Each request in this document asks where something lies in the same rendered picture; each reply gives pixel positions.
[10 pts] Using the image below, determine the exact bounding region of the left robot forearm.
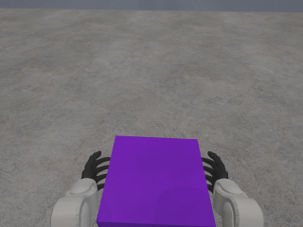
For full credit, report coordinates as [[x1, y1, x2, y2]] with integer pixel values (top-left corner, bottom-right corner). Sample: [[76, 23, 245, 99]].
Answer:
[[49, 178, 98, 227]]

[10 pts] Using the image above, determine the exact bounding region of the robot left hand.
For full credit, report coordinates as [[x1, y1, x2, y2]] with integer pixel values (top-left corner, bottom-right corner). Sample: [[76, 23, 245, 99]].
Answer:
[[81, 151, 111, 191]]

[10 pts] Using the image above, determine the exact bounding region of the carton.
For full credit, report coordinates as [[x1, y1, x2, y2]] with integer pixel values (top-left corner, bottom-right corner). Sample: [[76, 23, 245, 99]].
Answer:
[[96, 135, 216, 227]]

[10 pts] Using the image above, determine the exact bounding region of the robot right hand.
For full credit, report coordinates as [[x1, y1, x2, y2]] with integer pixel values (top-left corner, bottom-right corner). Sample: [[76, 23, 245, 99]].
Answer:
[[201, 151, 229, 193]]

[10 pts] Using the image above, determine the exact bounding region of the right robot forearm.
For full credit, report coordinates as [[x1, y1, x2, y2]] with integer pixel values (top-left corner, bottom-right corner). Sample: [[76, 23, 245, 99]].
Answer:
[[212, 178, 264, 227]]

